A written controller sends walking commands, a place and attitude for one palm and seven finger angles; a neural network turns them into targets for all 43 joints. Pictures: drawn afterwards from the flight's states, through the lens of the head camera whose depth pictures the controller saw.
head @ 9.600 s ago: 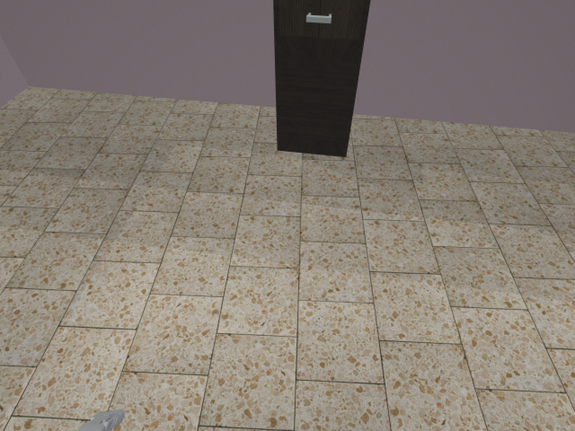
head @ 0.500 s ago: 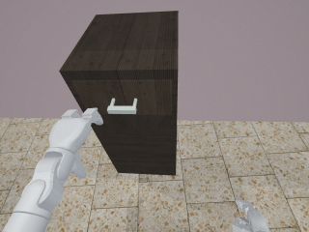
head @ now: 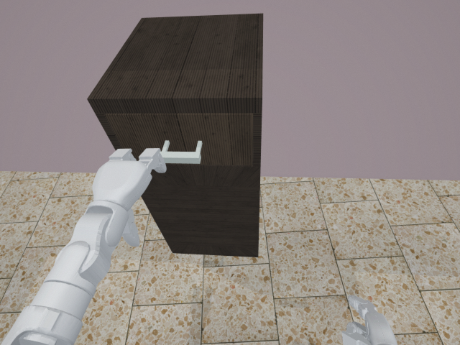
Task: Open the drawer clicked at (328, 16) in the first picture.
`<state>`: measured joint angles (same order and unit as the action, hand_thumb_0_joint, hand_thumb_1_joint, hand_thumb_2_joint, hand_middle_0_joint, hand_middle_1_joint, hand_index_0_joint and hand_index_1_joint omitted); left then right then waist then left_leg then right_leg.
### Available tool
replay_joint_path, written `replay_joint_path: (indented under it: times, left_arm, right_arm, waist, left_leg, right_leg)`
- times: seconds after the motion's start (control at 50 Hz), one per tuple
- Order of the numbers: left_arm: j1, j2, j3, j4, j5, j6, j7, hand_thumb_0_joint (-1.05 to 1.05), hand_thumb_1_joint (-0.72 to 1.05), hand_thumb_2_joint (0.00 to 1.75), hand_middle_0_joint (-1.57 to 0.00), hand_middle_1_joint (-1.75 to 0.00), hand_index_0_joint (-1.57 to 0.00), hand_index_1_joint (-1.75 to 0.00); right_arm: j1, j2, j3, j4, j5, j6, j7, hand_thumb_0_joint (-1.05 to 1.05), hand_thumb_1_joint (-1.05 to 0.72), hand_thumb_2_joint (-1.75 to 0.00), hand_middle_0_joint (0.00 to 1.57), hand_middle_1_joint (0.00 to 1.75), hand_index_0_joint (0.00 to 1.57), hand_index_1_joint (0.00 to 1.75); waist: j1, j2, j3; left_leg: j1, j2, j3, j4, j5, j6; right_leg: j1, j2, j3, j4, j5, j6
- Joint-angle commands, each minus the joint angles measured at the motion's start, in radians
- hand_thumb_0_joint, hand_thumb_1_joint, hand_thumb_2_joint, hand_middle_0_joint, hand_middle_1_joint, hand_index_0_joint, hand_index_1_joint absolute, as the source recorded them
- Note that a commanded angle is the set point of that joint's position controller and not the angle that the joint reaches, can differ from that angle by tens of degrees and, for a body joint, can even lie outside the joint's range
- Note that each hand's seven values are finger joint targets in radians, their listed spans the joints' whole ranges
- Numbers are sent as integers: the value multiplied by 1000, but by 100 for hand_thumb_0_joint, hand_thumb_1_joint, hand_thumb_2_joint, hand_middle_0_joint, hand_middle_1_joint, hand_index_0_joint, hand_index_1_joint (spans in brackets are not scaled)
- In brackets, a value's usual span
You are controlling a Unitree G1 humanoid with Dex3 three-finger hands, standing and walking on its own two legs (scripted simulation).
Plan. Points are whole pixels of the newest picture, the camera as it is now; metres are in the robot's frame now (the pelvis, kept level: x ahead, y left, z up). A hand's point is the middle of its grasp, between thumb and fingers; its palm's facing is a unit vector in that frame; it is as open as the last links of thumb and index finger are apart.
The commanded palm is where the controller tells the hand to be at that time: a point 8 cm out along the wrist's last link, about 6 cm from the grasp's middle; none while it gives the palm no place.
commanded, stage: move the hooked fingers above the handle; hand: left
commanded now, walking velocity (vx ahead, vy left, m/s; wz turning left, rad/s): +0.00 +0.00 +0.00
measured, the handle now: (181, 151) +0.55 +0.20 -0.03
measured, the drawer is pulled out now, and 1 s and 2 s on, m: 0.00 0.00 0.00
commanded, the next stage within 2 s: none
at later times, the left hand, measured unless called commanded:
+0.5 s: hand (160, 171) +0.41 +0.20 +0.05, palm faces +0.00 -0.06 -1.00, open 13.8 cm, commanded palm +0.39 +0.21 +0.11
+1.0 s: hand (172, 154) +0.47 +0.19 +0.04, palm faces +0.01 -0.02 -1.00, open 13.8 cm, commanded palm +0.46 +0.20 +0.09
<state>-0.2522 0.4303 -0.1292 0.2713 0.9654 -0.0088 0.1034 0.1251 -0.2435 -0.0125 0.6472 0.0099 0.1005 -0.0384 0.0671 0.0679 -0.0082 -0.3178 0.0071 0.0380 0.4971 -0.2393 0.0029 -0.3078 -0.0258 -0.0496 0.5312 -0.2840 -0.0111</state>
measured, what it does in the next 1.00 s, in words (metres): stands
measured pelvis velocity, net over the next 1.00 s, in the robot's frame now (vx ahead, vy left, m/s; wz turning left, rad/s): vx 0.01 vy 0.01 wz -0.02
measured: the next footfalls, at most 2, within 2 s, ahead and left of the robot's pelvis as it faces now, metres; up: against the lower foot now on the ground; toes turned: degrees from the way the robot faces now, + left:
none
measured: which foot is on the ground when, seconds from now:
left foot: down 0.00-1.00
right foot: down 0.00-1.00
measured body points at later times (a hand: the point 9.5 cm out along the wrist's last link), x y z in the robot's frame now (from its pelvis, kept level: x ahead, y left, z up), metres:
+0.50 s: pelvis +0.01 +0.00 -0.01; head +0.06 -0.03 +0.44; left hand +0.41 +0.20 +0.10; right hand +0.12 -0.26 -0.14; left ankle +0.01 +0.12 -0.74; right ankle -0.01 -0.11 -0.74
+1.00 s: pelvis +0.01 +0.01 -0.01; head +0.08 -0.01 +0.43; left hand +0.47 +0.19 +0.09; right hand +0.08 -0.26 -0.15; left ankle +0.01 +0.12 -0.74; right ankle -0.01 -0.11 -0.74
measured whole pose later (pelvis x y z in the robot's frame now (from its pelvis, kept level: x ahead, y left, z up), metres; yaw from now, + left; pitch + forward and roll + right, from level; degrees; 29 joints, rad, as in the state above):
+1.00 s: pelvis +0.01 +0.01 -0.01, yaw -1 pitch +13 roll +0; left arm -0.75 0.39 -0.11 0.90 1.07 -0.02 0.29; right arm 0.27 -0.25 -0.06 0.70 0.00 0.10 -0.02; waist -0.05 0.05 -0.09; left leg -0.56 0.02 0.05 0.64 -0.31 0.01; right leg -0.55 -0.02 -0.03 0.65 -0.33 -0.01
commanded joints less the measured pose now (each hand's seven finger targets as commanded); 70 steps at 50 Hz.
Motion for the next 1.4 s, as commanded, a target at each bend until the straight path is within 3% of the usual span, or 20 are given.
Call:
replay_joint_path:
  times: [0.0, 0.08, 0.12, 0.24, 0.34, 0.4, 0.48, 0.52, 0.58, 0.68, 0.76, 0.78, 0.82, 0.94, 1.0, 1.06, 1.18, 1.24, 1.3, 1.38]
  left_arm:
    - [-370, 203, 152, -163, 15, -18, 88, 0, -50, 30, -30, -120, -30, -120]
    - [-390, 203, 154, -9, 21, 36, 99, 0, -50, 30, -30, -120, -30, -120]
    - [-404, 224, 158, 15, 27, 55, 95, 0, -50, 30, -30, -120, -30, -120]
    - [-544, 184, 95, -7, 27, 20, 72, 0, -50, 30, -30, -120, -30, -120]
    - [-532, 215, 149, 45, 29, -29, 98, 0, -50, 30, -30, -120, -30, -120]
    - [-592, 208, 149, 93, 44, -27, 132, 0, -50, 30, -30, -120, -30, -120]
    - [-586, 235, 181, 143, 61, 6, 167, 0, -50, 30, -30, -120, -30, -120]
    - [-571, 206, 157, 161, 58, 24, 167, 0, -50, 30, -30, -120, -30, -120]
    - [-613, 192, 128, 218, 57, 46, 151, 0, -50, 30, -30, -120, -30, -120]
    - [-734, 160, 75, 214, 58, 10, 128, 0, -50, 30, -30, -120, -30, -120]
    - [-811, 160, 73, 267, 69, -38, 143, 0, -50, 30, -30, -120, -30, -120]
    - [-842, 195, 103, 278, 72, -47, 155, 0, -50, 30, -30, -120, -30, -120]
    - [-894, 170, 83, 319, 85, -49, 183, 0, -50, 30, -30, -120, -30, -120]
    - [-944, 221, 130, 471, 109, 17, 244, 0, -50, 30, -30, -120, -30, -120]
    - [-958, 167, 87, 538, 106, 51, 238, 0, -50, 30, -30, -120, -30, -120]
    - [-971, 168, 83, 577, 97, 61, 215, 0, -50, 30, -30, -120, -30, -120]
    - [-1077, 193, 94, 567, 100, -6, 205, 0, -50, 30, -30, -120, -30, -120]
    - [-1096, 237, 127, 568, 119, -25, 238, 0, -50, 30, -30, -120, -30, -120]
    - [-1052, 313, 202, 567, 131, -13, 278, 0, -50, 30, -30, -120, -30, -120]
    - [-997, 298, 204, 607, 124, 38, 299, 0, -50, 30, -30, -120, -30, -120]
  right_arm:
    - [-39, -104, -46, -112, 1, -45, -8, 0, -90, -90, 20, 30, 20, 30]
    - [-23, -119, -47, -101, 10, -36, -5, 0, -90, -90, 20, 30, 20, 30]
    - [-19, -123, -48, -104, 14, -33, -9, 0, -90, -90, 20, 30, 20, 30]
    - [27, -128, -66, -103, 8, -34, -14, 0, -90, -90, 20, 30, 20, 30]
    - [72, -129, -77, -85, 6, -36, -13, 0, -90, -90, 20, 30, 20, 30]
    - [88, -131, -82, -71, 9, -36, -5, 0, -90, -90, 20, 30, 20, 30]
    - [103, -131, -87, -67, 5, -30, 3, 0, -90, -90, 20, 30, 20, 30]
    - [109, -133, -90, -70, 7, -29, 9, 0, -90, -90, 20, 30, 20, 30]
    - [115, -142, -88, -68, 10, -24, 6, 0, -90, -90, 20, 30, 20, 30]
    - [139, -139, -94, -60, 6, -23, -1, 0, -90, -90, 20, 30, 20, 30]
    - [170, -133, -95, -44, 2, -22, -5, 0, -90, -90, 20, 30, 20, 30]
    - [178, -138, -94, -38, 2, -22, -6, 0, -90, -90, 20, 30, 20, 30]
    - [191, -135, -95, -28, -1, -25, -2, 0, -90, -90, 20, 30, 20, 30]
    - [229, -143, -94, -16, -10, -20, 13, 0, -90, -90, 20, 30, 20, 30]
    - [251, -148, -99, -12, -12, -17, 21, 0, -90, -90, 20, 30, 20, 30]
    - [273, -154, -102, -8, -11, -13, 20, 0, -90, -90, 20, 30, 20, 30]
    - [315, -159, -105, 10, -17, -20, 8, 0, -90, -90, 20, 30, 20, 30]
    - [337, -159, -105, 17, -22, -25, 9, 0, -90, -90, 20, 30, 20, 30]
    - [339, -161, -104, 14, -32, -22, 19, 0, -90, -90, 20, 30, 20, 30]
    - [325, -163, -103, 10, -29, -16, 28, 0, -90, -90, 20, 30, 20, 30]
  waist:
    - [-13, -32, -320]
    - [-20, -109, -267]
    - [-18, -123, -293]
    - [-52, -79, -368]
    - [-47, -82, -377]
    - [-56, -85, -353]
    - [-42, -74, -424]
    - [-44, -80, -433]
    - [-73, -113, -402]
    - [-110, -107, -414]
    - [-121, -71, -409]
    - [-126, -76, -407]
    - [-136, -55, -398]
    - [-131, -43, -475]
    - [-150, -58, -505]
    - [-161, -84, -504]
    - [-197, -96, -491]
    - [-185, -19, -517]
    - [-149, 34, -594]
    - [-145, -43, -558]
  left_leg:
    - [120, -44, -10, -21, 237, 25]
    - [52, -44, 0, -28, 197, 26]
    - [46, -43, 9, -24, 196, 31]
    - [88, -45, 4, 10, 241, 40]
    - [64, -46, 1, 35, 292, 40]
    - [46, -41, 1, 40, 285, 37]
    - [32, -44, 9, 56, 339, 34]
    - [31, -41, 15, 57, 341, 35]
    - [8, -42, 16, 59, 315, 40]
    - [46, -40, 9, 74, 302, 48]
    - [41, -43, 0, 90, 276, 46]
    - [25, -43, -5, 94, 270, 45]
    - [20, -39, -8, 98, 254, 41]
    - [-35, -39, -2, 118, 288, 34]
    - [-31, -34, 2, 129, 304, 36]
    - [-42, -32, 4, 134, 299, 40]
    - [-63, -29, -8, 148, 273, 49]
    - [-64, -29, -11, 157, 289, 43]
    - [-57, -26, -6, 170, 355, 36]
    - [-111, -25, 7, 162, 351, 37]
  right_leg:
    - [80, 41, 23, -48, 234, -25]
    - [72, 41, 20, -55, 214, -21]
    - [91, 36, 29, -52, 229, -17]
    - [68, 38, 34, -27, 284, -19]
    - [62, 43, 33, -1, 342, -21]
    - [25, 46, 27, 7, 323, -23]
    - [68, 47, 30, 28, 388, -27]
    - [69, 47, 29, 32, 402, -24]
    - [54, 48, 29, 21, 391, -19]
    - [11, 48, 32, 14, 365, -17]
    - [-44, 50, 30, 27, 325, -20]
    - [-50, 51, 32, 28, 311, -21]
    - [-98, 53, 26, 39, 279, -23]
    - [-87, 59, 22, 74, 316, -25]
    - [-91, 62, 21, 74, 334, -21]
    - [-85, 63, 26, 67, 344, -16]
    - [-122, 65, 34, 64, 318, -14]
    - [-152, 69, 32, 87, 305, -21]
    - [-120, 70, 29, 115, 348, -25]
    - [-80, 72, 23, 105, 380, -20]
